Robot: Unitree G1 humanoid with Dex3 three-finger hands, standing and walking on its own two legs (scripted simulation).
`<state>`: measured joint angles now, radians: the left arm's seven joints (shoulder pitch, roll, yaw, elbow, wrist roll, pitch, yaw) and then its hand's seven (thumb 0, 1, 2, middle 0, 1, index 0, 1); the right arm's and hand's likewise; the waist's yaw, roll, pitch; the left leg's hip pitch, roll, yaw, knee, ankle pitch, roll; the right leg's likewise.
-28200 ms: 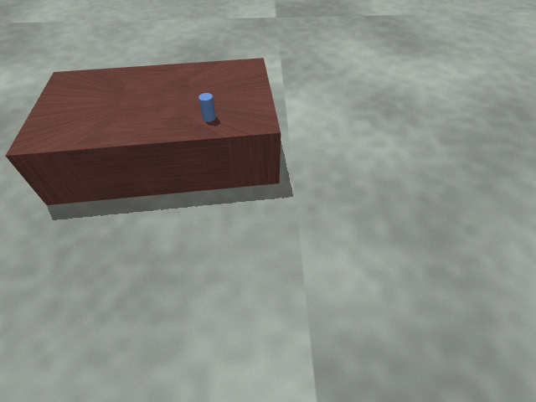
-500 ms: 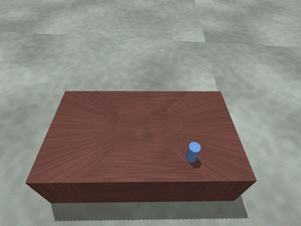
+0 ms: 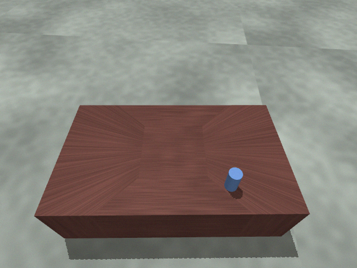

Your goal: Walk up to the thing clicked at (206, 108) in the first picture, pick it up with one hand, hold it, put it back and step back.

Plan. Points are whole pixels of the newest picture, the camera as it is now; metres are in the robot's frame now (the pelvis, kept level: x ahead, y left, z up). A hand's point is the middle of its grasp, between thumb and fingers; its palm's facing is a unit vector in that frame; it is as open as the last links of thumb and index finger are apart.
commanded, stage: stand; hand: right
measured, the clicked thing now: (233, 179) +0.53 -0.23 -0.40
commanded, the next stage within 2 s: step back in 1.88 s
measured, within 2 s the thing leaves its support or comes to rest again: neither
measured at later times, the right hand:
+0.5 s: hand out of the picture +0.08 -0.25 -0.16, palm faces -0.02 +0.94 -0.35, open 7.4 cm
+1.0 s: hand out of the picture +0.09 -0.25 -0.16, palm faces -0.04 +0.94 -0.34, open 7.4 cm
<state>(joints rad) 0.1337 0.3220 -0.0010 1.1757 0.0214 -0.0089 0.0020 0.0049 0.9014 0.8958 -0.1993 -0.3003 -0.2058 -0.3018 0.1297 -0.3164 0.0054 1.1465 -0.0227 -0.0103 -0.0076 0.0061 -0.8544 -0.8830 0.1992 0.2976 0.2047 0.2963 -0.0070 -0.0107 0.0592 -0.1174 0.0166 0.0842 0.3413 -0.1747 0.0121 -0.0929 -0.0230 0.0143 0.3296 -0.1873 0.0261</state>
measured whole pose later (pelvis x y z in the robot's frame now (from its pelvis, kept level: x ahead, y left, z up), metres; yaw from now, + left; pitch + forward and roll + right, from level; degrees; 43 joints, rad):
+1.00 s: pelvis +0.01 +0.00 +0.00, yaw +1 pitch -2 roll +0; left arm 0.11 0.34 0.00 1.15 0.01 -0.01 0.00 0.00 0.90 0.90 -0.20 -0.30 -0.21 -0.30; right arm 0.11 -0.34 0.00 1.15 -0.02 -0.01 0.00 0.01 -0.91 -0.89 0.20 0.30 0.20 0.30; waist -0.01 0.00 0.05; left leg -0.10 0.01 0.06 0.31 -0.17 0.01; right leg -0.06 -0.03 -0.01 0.30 -0.19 0.02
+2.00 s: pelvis -0.01 -0.01 +0.00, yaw +1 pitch -2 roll +0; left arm 0.10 0.37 0.04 1.07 0.00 0.01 0.00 0.00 0.90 0.90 -0.20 -0.30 -0.21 -0.30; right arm 0.08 -0.35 -0.03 1.09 0.00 0.01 0.01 0.01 -0.91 -0.89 0.20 0.30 0.21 0.30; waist 0.00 -0.02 0.12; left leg -0.19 0.02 0.06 0.40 -0.18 0.01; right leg -0.18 -0.02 -0.01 0.44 -0.23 0.00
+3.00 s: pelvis -0.24 +0.01 -0.03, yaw -1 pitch -3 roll -2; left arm 0.19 0.37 0.07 0.90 0.03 0.03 0.01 0.01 0.90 0.90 -0.20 -0.30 -0.21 -0.30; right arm 0.05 -0.39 -0.05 0.83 -0.02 0.05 0.00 0.01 -0.90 -0.89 0.20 0.30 0.21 0.30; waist 0.02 0.04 0.20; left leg -0.41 0.05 0.06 0.67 -0.22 0.04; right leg -0.21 0.04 0.04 0.62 -0.37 0.01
